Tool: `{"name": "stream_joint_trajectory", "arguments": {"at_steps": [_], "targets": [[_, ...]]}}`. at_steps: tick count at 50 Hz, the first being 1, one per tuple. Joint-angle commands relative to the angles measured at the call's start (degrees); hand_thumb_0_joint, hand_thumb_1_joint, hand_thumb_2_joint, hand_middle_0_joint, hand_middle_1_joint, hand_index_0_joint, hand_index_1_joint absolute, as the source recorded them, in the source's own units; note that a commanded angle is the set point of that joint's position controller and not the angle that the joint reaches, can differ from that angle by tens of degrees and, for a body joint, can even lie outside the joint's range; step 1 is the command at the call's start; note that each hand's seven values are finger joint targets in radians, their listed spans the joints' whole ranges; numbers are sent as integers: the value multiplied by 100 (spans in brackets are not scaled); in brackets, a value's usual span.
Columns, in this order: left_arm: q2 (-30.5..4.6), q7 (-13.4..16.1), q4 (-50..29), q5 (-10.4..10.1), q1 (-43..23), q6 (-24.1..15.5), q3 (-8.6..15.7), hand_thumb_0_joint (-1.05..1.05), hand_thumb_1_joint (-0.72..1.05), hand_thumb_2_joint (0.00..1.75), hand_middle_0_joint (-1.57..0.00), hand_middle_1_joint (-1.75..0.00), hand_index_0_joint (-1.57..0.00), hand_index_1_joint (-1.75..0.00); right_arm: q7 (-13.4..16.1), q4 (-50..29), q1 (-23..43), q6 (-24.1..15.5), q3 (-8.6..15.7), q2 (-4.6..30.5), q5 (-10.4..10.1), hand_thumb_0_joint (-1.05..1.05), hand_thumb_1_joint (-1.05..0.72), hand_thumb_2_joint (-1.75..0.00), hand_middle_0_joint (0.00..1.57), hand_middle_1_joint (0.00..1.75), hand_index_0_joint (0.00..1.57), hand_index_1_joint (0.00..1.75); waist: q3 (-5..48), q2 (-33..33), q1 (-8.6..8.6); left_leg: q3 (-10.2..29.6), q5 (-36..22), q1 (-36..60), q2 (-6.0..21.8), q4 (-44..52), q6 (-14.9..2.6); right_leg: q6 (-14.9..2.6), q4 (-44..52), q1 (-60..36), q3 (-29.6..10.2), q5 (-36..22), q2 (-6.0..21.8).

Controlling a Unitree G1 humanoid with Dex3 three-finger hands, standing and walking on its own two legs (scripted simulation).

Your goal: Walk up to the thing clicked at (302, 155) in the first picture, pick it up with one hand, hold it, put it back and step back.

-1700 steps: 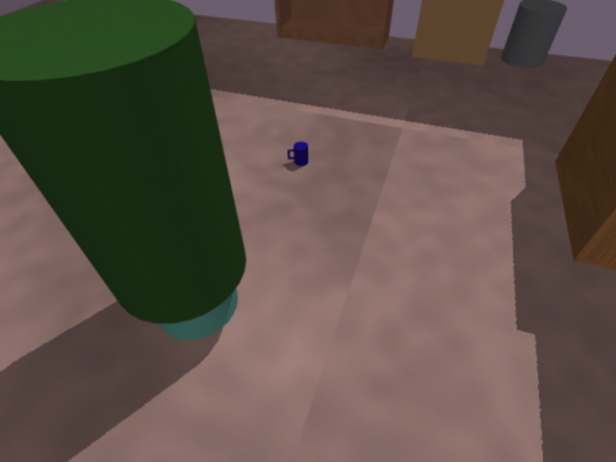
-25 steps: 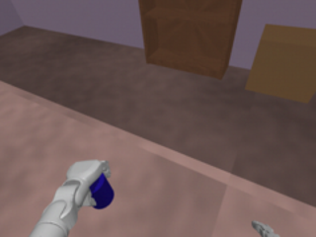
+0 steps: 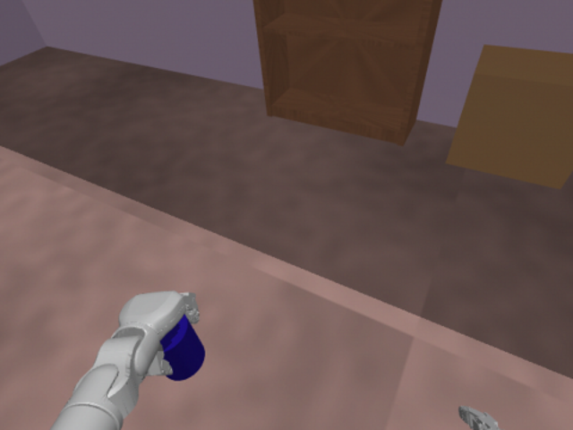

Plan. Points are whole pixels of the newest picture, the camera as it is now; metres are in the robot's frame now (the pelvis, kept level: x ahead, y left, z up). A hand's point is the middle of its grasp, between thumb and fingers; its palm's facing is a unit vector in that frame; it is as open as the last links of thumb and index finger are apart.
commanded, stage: crouch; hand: left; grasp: from above
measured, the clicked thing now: (164, 343) +0.30 +0.24 -0.08
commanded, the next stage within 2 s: lower in 1.90 s
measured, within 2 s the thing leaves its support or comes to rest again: neither
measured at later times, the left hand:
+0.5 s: hand (180, 368) +0.30 +0.24 -0.18, palm faces -0.43 +0.03 -0.90, open 10.1 cm
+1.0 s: hand (204, 393) +0.33 +0.26 -0.43, palm faces -0.47 +0.00 -0.88, open 10.1 cm
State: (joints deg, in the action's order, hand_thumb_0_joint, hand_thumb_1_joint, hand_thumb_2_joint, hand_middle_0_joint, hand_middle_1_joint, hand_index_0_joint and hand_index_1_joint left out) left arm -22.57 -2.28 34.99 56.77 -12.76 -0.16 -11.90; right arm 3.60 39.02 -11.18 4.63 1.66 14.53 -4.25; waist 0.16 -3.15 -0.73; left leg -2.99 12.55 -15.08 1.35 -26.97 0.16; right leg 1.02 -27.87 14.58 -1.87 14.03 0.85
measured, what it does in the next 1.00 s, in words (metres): lowers itself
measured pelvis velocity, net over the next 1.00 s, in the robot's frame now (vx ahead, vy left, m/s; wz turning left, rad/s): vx -0.06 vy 0.01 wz -0.02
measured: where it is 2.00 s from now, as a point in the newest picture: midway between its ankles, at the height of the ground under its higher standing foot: outside the picture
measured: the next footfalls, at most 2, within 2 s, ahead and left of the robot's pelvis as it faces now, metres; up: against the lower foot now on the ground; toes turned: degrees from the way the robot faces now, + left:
none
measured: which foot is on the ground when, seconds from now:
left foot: down 0.00-1.00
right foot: down 0.00-1.00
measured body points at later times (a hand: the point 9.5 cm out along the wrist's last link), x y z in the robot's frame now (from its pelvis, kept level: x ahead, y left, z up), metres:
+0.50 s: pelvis -0.03 +0.00 -0.08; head +0.06 +0.01 +0.36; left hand +0.32 +0.24 -0.13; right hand +0.07 -0.29 -0.19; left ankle +0.02 +0.12 -0.74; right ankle +0.01 -0.13 -0.74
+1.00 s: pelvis -0.06 +0.01 -0.28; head +0.14 +0.03 +0.12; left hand +0.35 +0.26 -0.38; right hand +0.00 -0.26 -0.41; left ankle +0.02 +0.12 -0.74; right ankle +0.01 -0.13 -0.74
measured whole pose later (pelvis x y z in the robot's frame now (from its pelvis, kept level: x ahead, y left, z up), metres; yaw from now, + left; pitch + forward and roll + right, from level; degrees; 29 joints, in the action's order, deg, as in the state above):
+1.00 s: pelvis -0.06 +0.01 -0.28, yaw -1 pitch +36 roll -4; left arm -28.9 21.2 67.4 68.6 -37.6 -8.7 1.2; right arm -1.6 44.0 -10.8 -3.0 2.6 13.4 4.1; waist 11.0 -2.8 6.8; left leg 2.6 35.7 -107.1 2.1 -106.5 -0.6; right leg 1.8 -104.9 103.2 1.1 37.7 -0.1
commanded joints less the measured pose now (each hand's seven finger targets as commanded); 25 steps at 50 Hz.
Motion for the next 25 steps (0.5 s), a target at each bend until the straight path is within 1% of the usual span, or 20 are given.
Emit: {"name": "stream_joint_trajectory", "arguments": {"at_steps": [1, 2, 4, 5, 6, 8, 9, 10, 11, 12, 13, 14, 15, 16, 19, 20, 22, 23, 24, 25], "targets": [[-1076, 321, -955, 15, -1730, -19, 612, 0, 35, 89, -72, -93, -75, -90, 19, -822, 479, -248, 254, 731, 25, 0, -89, -90, 20, 30, 20, 30, 1308, 310, 51, 32, -1034, 789, -171, 273, -98, -144, 442, -90, 152, -938, -235], [-1146, 348, -822, 15, -1721, -29, 685, 0, 36, 92, -73, -93, -76, -90, 16, -803, 472, -239, 264, 748, 32, 0, -89, -90, 20, 30, 20, 30, 1217, 343, 42, 51, -963, 707, -164, 282, -91, -149, 448, -49, 169, -850, -241], [-1085, 396, -620, 80, -1631, -59, 644, 0, 36, 91, -74, -92, -77, -90, 9, -791, 452, -222, 271, 731, 36, 0, -89, -90, 20, 30, 20, 30, 1137, 459, 40, 60, -936, 615, -188, 246, -104, -137, 440, -9, 168, -835, -212], [-1148, 451, -695, 87, -1695, -109, 695, 0, 36, 93, -75, -91, -77, -89, 4, -801, 428, -213, 281, 762, 42, 0, -89, -90, 20, 30, 20, 30, 1172, 448, 58, 49, -889, 597, -199, 212, -101, -136, 426, 50, 143, -787, -210], [-1102, 515, -527, 134, -1680, -146, 676, 0, 36, 94, -74, -93, -76, -91, -3, -771, 414, -206, 280, 733, 63, 0, -89, -90, 20, 30, 20, 30, 1116, 471, 102, 38, -811, 525, -213, 167, -107, -129, 412, 129, 139, -724, -195], [-1060, 699, -210, 218, -1657, -217, 704, 0, 37, 93, -77, -90, -78, -88, -22, -722, 348, -187, 278, 723, 100, 0, -89, -90, 20, 30, 20, 30, 1042, 589, 145, 40, -700, 327, -240, 33, -112, -111, 336, 264, 130, -663, -167], [-1018, 803, -148, 268, -1789, -263, 663, 0, 39, 91, -77, -90, -79, -88, -32, -681, 306, -180, 292, 726, 113, 0, -89, -90, 20, 30, 20, 30, 1085, 606, 195, 33, -708, 246, -259, -67, -120, -96, 252, 356, 111, -727, -146], [-1045, 928, 68, 308, -1827, -297, 702, 0, 40, 90, -76, -91, -79, -89, -44, -623, 251, -167, 309, 748, 144, 0, -89, -90, 20, 30, 20, 30, 1134, 598, 227, 36, -695, 135, -265, -206, -116, -94, 132, 482, 108, -721, -136], [-1100, 1050, 145, 374, -2058, -334, 726, 0, 40, 91, -77, -91, -79, -89, -57, -574, 181, -162, 328, 751, 166, 0, -89, -90, 20, 30, 20, 30, 1247, 477, 268, 36, -701, 45, -248, -354, -104, -108, -33, 650, 121, -741, -149], [-1063, 1187, 354, 429, -2225, -353, 678, 0, 40, 92, -77, -92, -80, -90, -78, -508, 134, -158, 334, 773, 204, 0, -89, -90, 20, 30, 20, 30, 1299, 468, 331, 54, -678, -113, -242, -556, -84, -118, -217, 846, 134, -707, -157], [-987, 1321, 603, 491, -2149, -367, 666, 0, 41, 90, -78, -91, -81, -89, -104, -470, 66, -157, 356, 780, 225, 0, -89, -90, 20, 30, 20, 30, 1338, 516, 328, 64, -635, -285, -234, -747, -71, -124, -392, 1006, 163, -659, -166], [-1058, 1473, 580, 561, -2463, -418, 693, 0, 43, 91, -79, -92, -82, -89, -124, -408, -7, -163, 390, 826, 258, 0, -89, -90, 20, 30, 20, 30, 1509, 389, 383, 51, -572, -504, -244, -1045, -63, -125, -627, 1318, 132, -630, -154], [-1072, 1613, 779, 653, -2561, -451, 695, 0, 43, 92, -80, -92, -82, -90, -154, -348, -117, -177, 408, 835, 283, 0, -89, -90, 20, 30, 20, 30, 1718, 321, 421, 76, -563, -698, -219, -1333, -35, -151, -936, 1577, 143, -592, -181], [-992, 1736, 923, 741, -2688, -490, 670, 0, 42, 93, -79, -93, -82, -91, -187, -333, -217, -200, 448, 847, 319, 0, -89, -90, 20, 30, 20, 30, 1882, 215, 471, 90, -519, -929, -203, -1670, -13, -176, -1253, 1947, 163, -519, -193], [-1027, 2122, 1290, 948, -2837, -536, 754, 0, 43, 92, -79, -94, -82, -91, -257, -367, -395, -241, 524, 891, 376, 0, -89, -90, 20, 30, 20, 30, 2368, 66, 421, 114, -386, -1675, -175, -2470, -10, -219, -2016, 2658, 217, -336, -211], [-1103, 2229, 1428, 1021, -3127, -547, 800, 0, 43, 94, -80, -95, -83, -92, -275, -361, -415, -259, 532, 923, 403, 0, -90, -90, 20, 30, 20, 30, 2480, 29, 503, 129, -302, -2039, -171, -2741, -36, -212, -2269, 2918, 201, -279, -213], [-1175, 2435, 1683, 1092, -3289, -514, 863, 0, 44, 95, -79, -98, -83, -95, -272, -349, -446, -300, 566, 960, 430, 0, -90, -90, 20, 30, 20, 30, 2591, -33, 496, 153, 47, -2564, -176, -3088, -30, -228, -2662, 3394, 247, 15, -224], [-1143, 2498, 1763, 1088, -3343, -492, 861, 0, 45, 96, -80, -97, -83, -94, -269, -333, -500, -337, 577, 962, 444, 0, -89, -90, 20, 30, 20, 30, 2770, -97, 508, 185, 178, -2699, -168, -3231, -26, -253, -2858, 3629, 276, 164, -243], [-1239, 2558, 1813, 1079, -3484, -485, 928, 0, 44, 95, -78, -99, -82, -95, -261, -290, -526, -376, 580, 974, 468, 0, -90, -90, 20, 30, 20, 30, 2921, -203, 495, 207, 204, -2847, -147, -3426, -24, -271, -3093, 3907, 302, 220, -255], [-1247, 2599, 1889, 1059, -3604, -471, 936, 0, 45, 94, -79, -97, -83, -93, -250, -243, -559, -414, 596, 1000, 503, 0, -89, -90, 20, 30, 20, 30, 3098, -338, 554, 259, 228, -2941, -116, -3630, -32, -295, -3328, 4250, 338, 283, -272]]}}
